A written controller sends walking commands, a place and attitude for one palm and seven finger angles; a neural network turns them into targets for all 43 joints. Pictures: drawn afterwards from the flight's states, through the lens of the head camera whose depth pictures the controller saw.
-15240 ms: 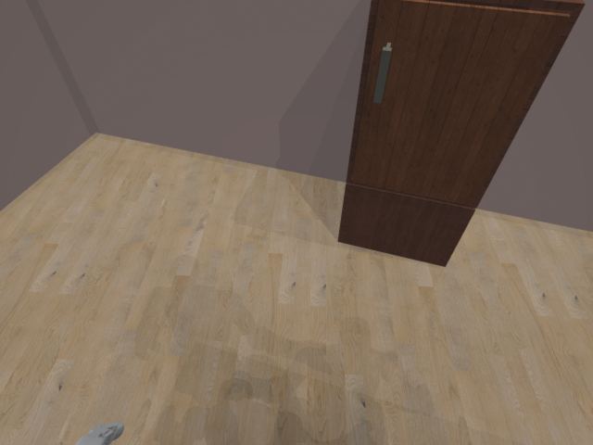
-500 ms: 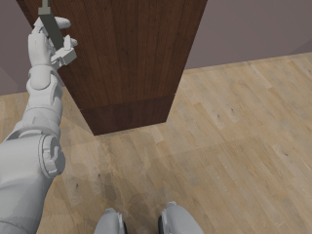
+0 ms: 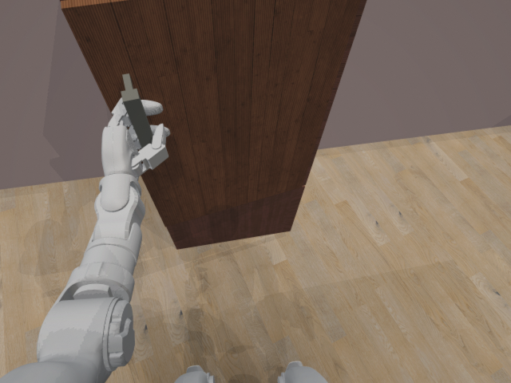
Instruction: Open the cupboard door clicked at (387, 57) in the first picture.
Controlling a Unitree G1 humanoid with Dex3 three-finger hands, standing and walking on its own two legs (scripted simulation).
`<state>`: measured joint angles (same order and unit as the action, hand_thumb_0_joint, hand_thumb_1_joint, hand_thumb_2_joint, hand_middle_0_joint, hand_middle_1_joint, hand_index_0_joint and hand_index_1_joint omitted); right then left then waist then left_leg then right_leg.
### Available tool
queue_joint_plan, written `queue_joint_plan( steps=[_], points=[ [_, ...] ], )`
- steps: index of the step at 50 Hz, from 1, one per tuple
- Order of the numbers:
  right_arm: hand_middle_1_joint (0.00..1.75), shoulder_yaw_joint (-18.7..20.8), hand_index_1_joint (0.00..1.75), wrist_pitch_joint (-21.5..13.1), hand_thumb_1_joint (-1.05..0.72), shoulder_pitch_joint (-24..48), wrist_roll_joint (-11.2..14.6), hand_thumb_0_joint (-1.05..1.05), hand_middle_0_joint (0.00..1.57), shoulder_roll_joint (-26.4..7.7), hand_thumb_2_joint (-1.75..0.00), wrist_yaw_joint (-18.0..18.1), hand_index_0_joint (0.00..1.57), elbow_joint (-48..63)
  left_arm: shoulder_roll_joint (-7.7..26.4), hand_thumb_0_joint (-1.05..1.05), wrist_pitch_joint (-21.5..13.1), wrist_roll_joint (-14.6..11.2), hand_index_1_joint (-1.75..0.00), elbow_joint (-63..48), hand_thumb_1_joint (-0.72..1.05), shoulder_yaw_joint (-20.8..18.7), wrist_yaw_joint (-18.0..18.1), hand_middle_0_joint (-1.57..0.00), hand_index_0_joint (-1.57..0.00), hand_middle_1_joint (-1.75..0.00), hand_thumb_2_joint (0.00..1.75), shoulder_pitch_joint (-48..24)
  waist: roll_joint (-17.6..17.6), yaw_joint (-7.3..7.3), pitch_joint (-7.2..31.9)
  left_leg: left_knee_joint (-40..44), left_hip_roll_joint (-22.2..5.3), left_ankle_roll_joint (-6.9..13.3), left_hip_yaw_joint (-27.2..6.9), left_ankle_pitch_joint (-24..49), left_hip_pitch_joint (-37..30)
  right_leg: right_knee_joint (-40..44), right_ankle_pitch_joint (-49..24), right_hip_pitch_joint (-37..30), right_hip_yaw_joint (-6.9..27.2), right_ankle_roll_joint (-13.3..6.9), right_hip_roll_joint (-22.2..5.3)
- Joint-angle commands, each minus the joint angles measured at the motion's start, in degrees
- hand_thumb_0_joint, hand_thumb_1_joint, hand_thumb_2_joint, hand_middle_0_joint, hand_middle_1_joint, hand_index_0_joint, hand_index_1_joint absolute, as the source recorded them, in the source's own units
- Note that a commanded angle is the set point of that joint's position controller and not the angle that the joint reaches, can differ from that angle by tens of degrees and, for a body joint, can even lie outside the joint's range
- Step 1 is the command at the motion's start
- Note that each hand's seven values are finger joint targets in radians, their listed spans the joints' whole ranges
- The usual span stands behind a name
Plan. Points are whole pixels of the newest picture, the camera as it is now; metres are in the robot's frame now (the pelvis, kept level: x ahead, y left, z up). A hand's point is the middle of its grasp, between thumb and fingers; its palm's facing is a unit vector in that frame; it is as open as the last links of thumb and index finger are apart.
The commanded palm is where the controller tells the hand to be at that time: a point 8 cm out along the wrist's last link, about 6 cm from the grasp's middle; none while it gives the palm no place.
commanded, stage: pull the door open along its arc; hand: left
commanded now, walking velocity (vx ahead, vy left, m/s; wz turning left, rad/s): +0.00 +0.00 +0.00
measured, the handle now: (141, 121) +0.52 +0.16 +0.09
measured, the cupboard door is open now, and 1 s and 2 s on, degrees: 9 37 42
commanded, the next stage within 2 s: open thumb and fingers to let go in 0.72 s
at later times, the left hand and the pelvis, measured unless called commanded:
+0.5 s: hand (215, 202) +0.36 +0.04 +0.08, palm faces +0.46 -0.89 -0.01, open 5.7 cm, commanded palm +0.29 +0.06 +0.08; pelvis -0.01 -0.03 +0.00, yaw +4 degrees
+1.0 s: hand (237, 226) +0.32 +0.01 +0.08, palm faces +0.41 -0.91 -0.05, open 6.5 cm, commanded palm +0.26 +0.04 +0.08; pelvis +0.00 -0.06 +0.01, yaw +6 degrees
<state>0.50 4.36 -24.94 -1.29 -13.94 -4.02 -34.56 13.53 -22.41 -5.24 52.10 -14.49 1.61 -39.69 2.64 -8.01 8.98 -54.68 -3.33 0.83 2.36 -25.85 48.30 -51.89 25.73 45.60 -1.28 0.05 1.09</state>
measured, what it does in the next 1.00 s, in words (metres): shifts its weight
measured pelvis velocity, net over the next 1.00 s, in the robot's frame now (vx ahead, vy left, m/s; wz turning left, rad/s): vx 0.00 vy -0.06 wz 0.10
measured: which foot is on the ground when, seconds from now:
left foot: down 0.00-1.00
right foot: down 0.00-1.00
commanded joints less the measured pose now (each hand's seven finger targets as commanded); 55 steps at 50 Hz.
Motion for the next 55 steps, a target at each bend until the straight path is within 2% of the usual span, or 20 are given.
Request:
queue_joint_plan(
  steps=[1,2,4,8,10,12,13,14,18,19,22,24,31,34,40,41,43,48,51,55],
  points=[
    [0.30,4.0,0.30,-1.8,-0.90,-3.1,0.7,0.00,0.20,-8.2,-0.90,0.1,0.20,6.4,1.5,0.00,-2.6,-1.1,-1.35,-19.4,0.90,3.4,0.7,-0.40,-0.40,-1.35,0.90,-5.4,-1.6,3.16,21.9,5.5,2.7,0.4,-1.4,30.0,-19.7,5.3,-32.2,-14.9,-2.1,-1.0,2.5],
    [0.30,3.6,0.30,-2.3,-0.90,-0.5,0.5,0.00,0.20,-6.8,-0.90,0.3,0.20,6.8,-0.4,0.00,-2.2,-5.1,-1.35,-22.9,0.90,-3.8,8.7,-0.40,-0.40,-1.35,0.90,-6.5,-2.0,6.58,20.8,6.1,2.8,-0.2,-1.0,29.3,-17.6,5.4,-30.7,-16.7,-2.7,-1.0,2.5],
    [0.30,3.3,0.30,-3.2,-0.90,0.9,-0.2,0.00,0.20,-6.3,-0.90,-0.3,0.20,6.9,-6.0,0.00,-1.2,-2.2,-1.35,-25.0,0.90,2.0,15.6,-0.40,-0.40,-1.35,0.90,-1.0,-2.4,5.38,16.9,6.6,2.6,-0.7,-1.5,27.4,-17.1,5.3,-28.3,-14.6,-3.4,-0.9,2.3],
    [0.30,3.8,0.30,-3.8,-0.90,2.8,-2.0,0.00,0.20,-5.6,-0.90,-0.8,0.20,6.8,-10.2,0.00,-0.4,4.2,-1.35,-30.9,0.90,5.8,26.2,-0.40,-0.40,-1.35,0.90,-0.1,-3.7,5.26,18.1,6.0,2.7,-0.7,-1.5,26.3,-17.0,4.2,-27.3,-15.2,-3.1,-1.1,1.5],
    [0.30,3.6,0.30,-3.9,-0.90,4.8,-2.6,0.00,0.20,-4.8,-0.90,-1.1,0.20,6.5,-15.1,0.00,0.6,7.6,-1.35,-31.6,0.90,10.2,30.4,-0.40,-0.40,-1.35,0.90,-0.1,-1.6,4.89,16.8,6.0,2.8,-0.9,-1.6,24.4,-17.1,4.0,-24.8,-13.3,-3.3,-1.4,1.0],
    [0.30,3.7,0.30,-3.9,-0.90,6.7,-3.3,0.00,0.20,-4.5,-0.90,-1.1,0.20,6.2,-17.6,0.00,2.0,11.2,-1.35,-31.9,0.90,12.8,34.5,-0.40,-0.40,-1.35,0.90,-0.8,-1.3,4.76,16.5,6.0,2.9,-0.9,-1.8,22.1,-16.8,3.9,-22.2,-12.3,-3.3,-1.7,0.8],
    [0.30,3.6,0.30,-3.9,-0.90,7.4,-3.6,0.00,0.20,-4.2,-0.90,-0.9,0.20,6.1,-18.8,0.00,3.0,12.1,-1.35,-31.4,0.90,13.6,36.3,-0.40,-0.40,-1.35,0.90,-0.5,-3.9,4.24,16.0,6.0,2.8,-0.8,-2.2,21.1,-16.2,4.3,-21.1,-12.1,-3.5,-1.6,1.0],
    [0.30,3.5,0.30,-3.9,-0.90,8.6,-3.7,0.00,0.20,-4.0,-0.90,-0.7,0.20,6.3,-20.5,0.00,3.9,12.7,-1.35,-31.7,0.90,14.9,37.4,-0.40,-0.40,-1.35,0.90,-0.7,-3.9,4.23,16.0,6.1,3.0,-0.7,-2.0,19.7,-16.1,4.7,-20.2,-12.3,-3.3,-1.7,0.8],
    [0.30,3.4,0.30,-4.0,-0.90,11.7,-3.8,0.00,0.20,-3.2,-0.90,0.5,0.20,6.7,-24.8,0.00,6.2,12.9,-1.35,-33.2,0.90,19.1,38.6,-0.40,-0.40,-1.35,0.90,0.9,-8.8,3.88,16.8,6.4,3.2,-0.4,-1.9,17.1,-16.9,6.6,-18.6,-14.5,-2.8,-1.7,0.5],
    [0.30,3.3,0.30,-4.0,-0.90,12.5,-3.8,0.00,0.20,-2.9,-0.90,0.7,0.20,6.9,-25.3,0.00,6.5,12.6,-1.35,-34.9,0.90,19.6,38.8,-0.40,-0.40,-1.35,0.90,0.8,-7.4,4.43,17.6,6.6,3.4,-0.4,-1.8,17.2,-17.2,6.7,-19.1,-15.4,-2.4,-1.6,0.2],
    [0.30,3.0,0.30,-4.3,-0.90,14.2,-3.8,0.00,0.20,-2.2,-0.90,1.2,0.20,7.1,-27.9,0.00,7.6,12.6,-1.35,-36.3,0.90,22.4,38.4,-0.40,-0.40,-1.35,0.90,4.8,-9.3,4.88,16.6,6.4,3.6,-0.3,-1.7,17.1,-17.2,7.7,-20.2,-16.9,-2.0,-1.5,-0.3],
    [0.30,2.9,0.30,-4.5,-0.90,14.9,-3.7,0.00,0.20,-1.9,-0.90,1.3,0.20,7.3,-28.8,0.00,7.9,13.0,-1.35,-38.2,0.90,24.1,37.9,-0.40,-0.40,-1.35,0.90,6.7,-8.5,5.07,16.1,6.4,3.6,-0.3,-1.8,17.3,-17.5,8.0,-21.3,-17.4,-1.5,-1.5,-0.7],
    [0.30,1.7,0.30,-5.5,-0.90,18.5,-2.5,0.00,0.20,-0.4,-0.90,0.5,0.20,9.7,-33.7,0.00,10.4,9.9,-1.35,-49.4,0.90,30.5,35.2,-0.40,-0.40,-1.35,0.90,24.0,-6.9,7.45,15.8,7.8,4.2,-0.9,-1.8,18.0,-20.0,10.2,-27.5,-23.7,-0.9,-0.8,-2.3],
    [0.30,1.1,0.30,-5.9,-0.90,20.2,-2.1,0.00,0.20,0.1,-0.90,0.5,0.20,10.4,-33.7,0.00,12.1,9.1,-1.35,-53.6,0.90,31.6,34.6,-0.40,-0.40,-1.35,0.90,31.3,-8.5,7.91,13.4,8.1,4.4,-1.0,-2.0,17.1,-20.2,11.9,-27.9,-24.8,-0.2,-0.3,-3.0],
    [0.30,0.5,0.30,-5.9,-0.90,21.7,-2.3,0.00,0.20,-0.1,-0.90,2.3,0.20,8.9,-28.8,0.00,13.8,9.3,-1.35,-50.7,0.90,27.7,35.7,-0.40,-0.40,-1.35,0.90,23.2,-10.4,6.82,6.3,7.5,5.2,-1.0,-2.9,11.9,-18.4,15.7,-19.1,-20.1,3.0,0.6,-4.4],
    [0.30,0.3,0.30,-5.7,-0.90,21.6,-2.3,0.00,0.20,-0.3,-0.90,2.8,0.20,8.1,-26.6,0.00,13.3,9.2,-1.35,-50.2,0.90,25.8,36.0,-0.40,-0.40,-1.35,0.90,17.8,-11.3,5.86,5.9,7.1,5.3,-0.9,-3.3,11.2,-17.7,16.2,-18.3,-19.4,4.3,1.1,-5.0],
    [0.30,0.5,0.30,-5.6,-0.90,21.9,-2.4,0.00,0.20,0.0,-0.90,3.0,0.20,8.0,-27.3,0.00,13.1,9.4,-1.34,-49.0,0.76,25.7,35.9,-0.39,-0.39,-1.34,0.84,19.3,-10.4,6.83,7.3,7.1,5.3,-1.0,-3.5,11.4,-17.7,16.0,-18.1,-20.2,4.7,0.9,-5.1],
    [0.30,0.8,0.30,-5.8,-0.90,21.1,-2.7,0.00,0.20,0.3,-0.90,2.6,0.20,8.1,-30.1,0.00,13.1,8.9,-1.30,-48.4,0.41,25.3,36.2,-0.36,-0.36,-1.30,0.69,24.1,-10.9,8.37,13.2,7.1,5.3,-1.3,-3.5,15.7,-17.6,12.0,-30.4,-24.4,3.1,1.2,-5.0],
    [0.30,1.2,0.30,-5.7,-0.90,20.0,-2.7,0.00,0.20,0.1,-0.90,2.3,0.20,8.5,-31.3,0.00,12.5,9.8,-1.27,-50.7,0.20,27.9,35.4,-0.35,-0.35,-1.27,0.60,24.5,-9.9,7.26,13.8,6.7,5.1,-1.3,-3.2,16.9,-18.3,11.1,-34.4,-24.2,2.6,1.4,-5.0],
    [0.30,1.6,0.30,-5.9,-0.90,19.1,-2.5,0.00,0.20,-0.5,-0.90,2.3,0.20,8.7,-31.8,0.00,11.8,10.6,-1.24,-52.4,-0.08,30.2,34.5,-0.33,-0.33,-1.24,0.48,24.4,-9.3,5.94,13.0,6.2,4.8,-1.0,-3.4,17.0,-18.8,10.7,-33.4,-22.5,1.9,1.2,-4.7]
  ],
)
